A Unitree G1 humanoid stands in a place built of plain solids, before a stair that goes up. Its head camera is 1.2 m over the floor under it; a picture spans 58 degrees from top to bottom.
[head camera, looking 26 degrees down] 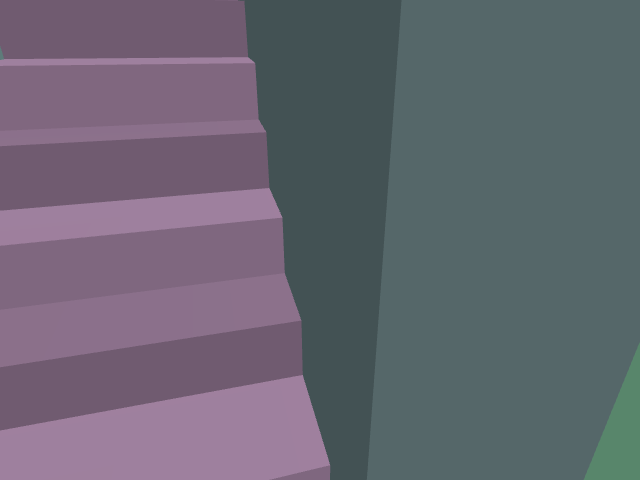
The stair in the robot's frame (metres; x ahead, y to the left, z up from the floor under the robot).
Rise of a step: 0.18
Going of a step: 0.22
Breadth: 0.87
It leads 15 degrees to the left of straight ahead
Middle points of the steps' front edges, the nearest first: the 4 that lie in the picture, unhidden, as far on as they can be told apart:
0.79 0.37 0.55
1.01 0.43 0.74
1.23 0.49 0.92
1.40 0.53 1.10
